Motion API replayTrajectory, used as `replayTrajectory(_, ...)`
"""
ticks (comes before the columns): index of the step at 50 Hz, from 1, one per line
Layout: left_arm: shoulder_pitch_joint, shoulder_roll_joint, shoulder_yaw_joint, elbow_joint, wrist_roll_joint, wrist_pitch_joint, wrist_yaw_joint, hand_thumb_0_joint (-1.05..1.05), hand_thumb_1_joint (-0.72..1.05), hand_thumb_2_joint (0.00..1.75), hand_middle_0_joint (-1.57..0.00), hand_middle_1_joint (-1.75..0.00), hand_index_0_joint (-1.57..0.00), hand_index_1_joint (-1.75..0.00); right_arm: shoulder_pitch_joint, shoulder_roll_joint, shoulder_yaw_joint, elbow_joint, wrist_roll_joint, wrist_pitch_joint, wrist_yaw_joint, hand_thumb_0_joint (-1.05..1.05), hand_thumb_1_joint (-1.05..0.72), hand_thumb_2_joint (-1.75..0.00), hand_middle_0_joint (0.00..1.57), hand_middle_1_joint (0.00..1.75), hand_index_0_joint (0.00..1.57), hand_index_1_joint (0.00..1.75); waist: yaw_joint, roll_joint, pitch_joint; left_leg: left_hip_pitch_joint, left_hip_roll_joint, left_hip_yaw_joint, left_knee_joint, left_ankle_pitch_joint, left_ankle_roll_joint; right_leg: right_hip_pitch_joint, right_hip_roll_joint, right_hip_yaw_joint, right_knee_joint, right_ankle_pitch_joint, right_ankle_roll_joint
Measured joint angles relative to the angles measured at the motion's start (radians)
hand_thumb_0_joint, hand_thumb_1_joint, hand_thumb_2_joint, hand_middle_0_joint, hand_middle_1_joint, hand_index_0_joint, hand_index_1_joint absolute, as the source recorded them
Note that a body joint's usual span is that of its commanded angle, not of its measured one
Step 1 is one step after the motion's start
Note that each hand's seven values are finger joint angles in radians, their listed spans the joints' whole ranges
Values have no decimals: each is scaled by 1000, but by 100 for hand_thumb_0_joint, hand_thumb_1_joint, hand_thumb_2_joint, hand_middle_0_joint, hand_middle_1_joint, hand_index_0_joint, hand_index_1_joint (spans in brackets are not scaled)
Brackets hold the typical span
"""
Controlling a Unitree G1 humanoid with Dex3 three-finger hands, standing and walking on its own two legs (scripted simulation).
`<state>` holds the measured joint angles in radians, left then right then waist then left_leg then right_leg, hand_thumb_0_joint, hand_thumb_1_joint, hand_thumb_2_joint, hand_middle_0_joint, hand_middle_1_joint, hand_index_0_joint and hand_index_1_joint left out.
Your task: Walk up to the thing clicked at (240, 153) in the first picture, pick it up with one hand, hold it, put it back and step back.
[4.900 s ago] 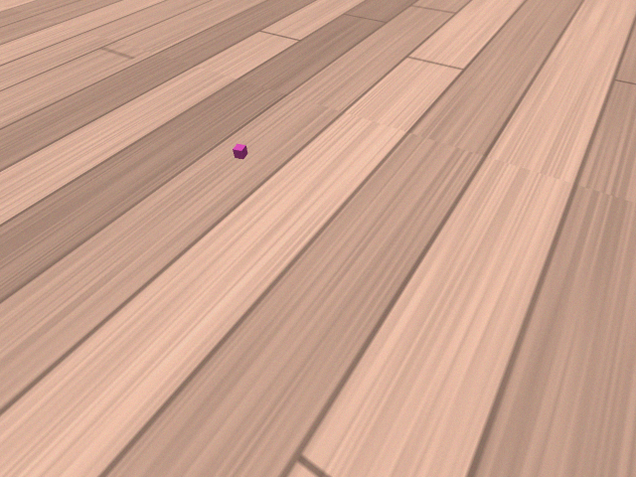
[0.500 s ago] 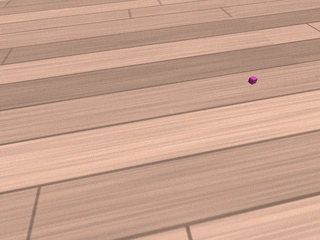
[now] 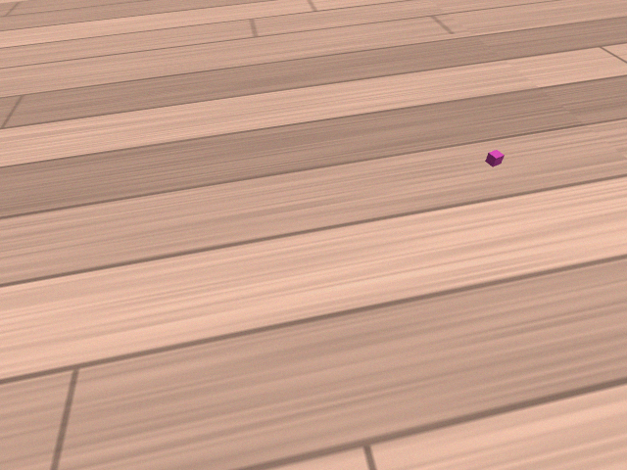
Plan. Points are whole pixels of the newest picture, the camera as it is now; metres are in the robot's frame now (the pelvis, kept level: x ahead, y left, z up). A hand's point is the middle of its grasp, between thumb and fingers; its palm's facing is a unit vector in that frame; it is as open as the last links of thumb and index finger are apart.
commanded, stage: stand
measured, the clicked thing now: (494, 158) +1.66 -0.85 -0.76
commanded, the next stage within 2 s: walk up in 0.86 s
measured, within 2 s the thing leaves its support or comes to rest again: neither
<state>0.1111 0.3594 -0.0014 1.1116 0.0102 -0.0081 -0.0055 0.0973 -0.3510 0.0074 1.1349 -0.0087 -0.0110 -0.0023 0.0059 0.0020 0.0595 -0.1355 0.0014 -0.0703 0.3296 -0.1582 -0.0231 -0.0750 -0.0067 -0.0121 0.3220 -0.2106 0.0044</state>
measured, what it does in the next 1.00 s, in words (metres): stands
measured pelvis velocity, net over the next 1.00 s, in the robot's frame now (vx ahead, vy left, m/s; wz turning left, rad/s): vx -0.01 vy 0.01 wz -0.07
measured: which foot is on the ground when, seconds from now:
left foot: down 0.00-1.00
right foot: down 0.00-1.00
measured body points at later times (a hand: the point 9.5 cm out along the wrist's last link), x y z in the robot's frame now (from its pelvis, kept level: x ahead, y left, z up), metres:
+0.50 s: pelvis -0.01 +0.00 +0.00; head +0.00 +0.00 +0.45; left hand +0.07 +0.31 -0.13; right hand +0.07 -0.30 -0.13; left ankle +0.02 +0.13 -0.75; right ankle -0.02 -0.12 -0.75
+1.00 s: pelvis -0.01 +0.01 -0.01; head +0.02 +0.01 +0.44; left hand +0.07 +0.32 -0.14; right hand +0.07 -0.31 -0.13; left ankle +0.02 +0.13 -0.75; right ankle -0.02 -0.12 -0.75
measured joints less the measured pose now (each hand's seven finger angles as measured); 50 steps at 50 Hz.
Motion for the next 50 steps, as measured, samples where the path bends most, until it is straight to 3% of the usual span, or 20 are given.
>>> replayTrajectory(43, 22, 3, 0, 3, 2, 1, -1, 0, 90, 90, -20, -30, -20, -30, 28, 0, -2, -2, -2, 1, 2, 0, -90, -90, 20, 30, 20, 30, -1, -1, 3, -3, -2, 1, 0, 9, 2, -6, -2, 1, 8, 5, 1)
replayTrajectory(50, 64, 5, 34, -68, 4, 19, -3, 0, 90, 90, -21, -30, -20, -30, -9, -37, -54, -86, 0, 14, 10, 0, -90, -90, 20, 30, 20, 30, 1, 17, 33, -87, 19, 68, 168, -83, 19, -101, 20, 70, 140, -42, 6)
